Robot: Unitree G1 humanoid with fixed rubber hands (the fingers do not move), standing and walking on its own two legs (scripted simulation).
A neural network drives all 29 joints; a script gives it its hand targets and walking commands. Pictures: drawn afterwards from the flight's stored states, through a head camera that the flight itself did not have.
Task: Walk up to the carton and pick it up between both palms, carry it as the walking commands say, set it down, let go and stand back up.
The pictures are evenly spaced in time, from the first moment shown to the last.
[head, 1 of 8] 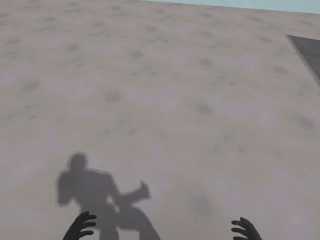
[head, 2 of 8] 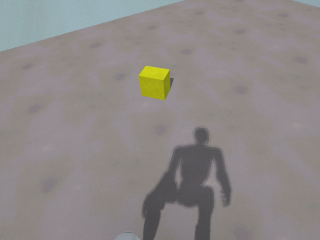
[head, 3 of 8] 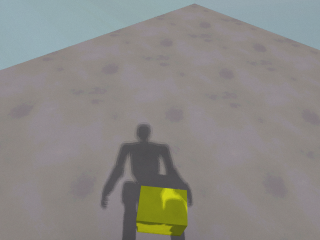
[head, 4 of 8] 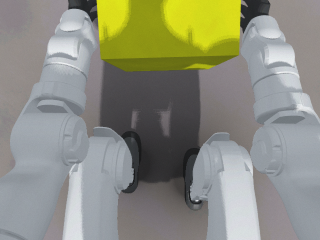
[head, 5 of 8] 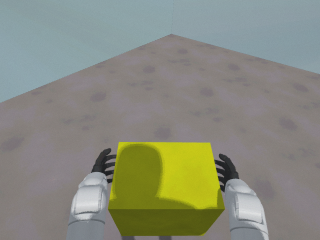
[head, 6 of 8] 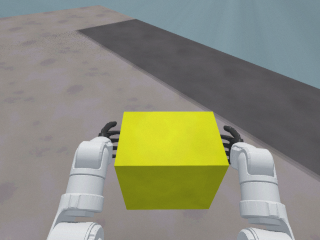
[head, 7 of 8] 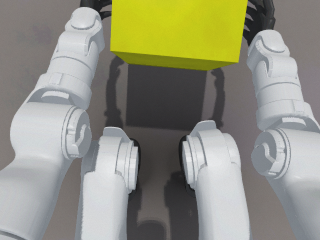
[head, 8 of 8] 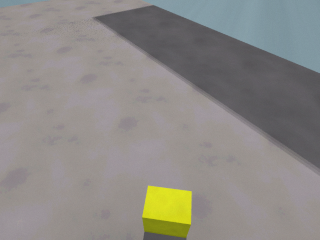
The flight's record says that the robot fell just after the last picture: no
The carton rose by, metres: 0.71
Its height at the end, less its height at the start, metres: +0.00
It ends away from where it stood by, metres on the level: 1.02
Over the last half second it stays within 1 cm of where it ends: yes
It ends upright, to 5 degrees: yes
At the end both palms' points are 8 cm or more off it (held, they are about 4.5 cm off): yes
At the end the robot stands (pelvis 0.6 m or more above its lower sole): yes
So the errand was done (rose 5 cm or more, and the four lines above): yes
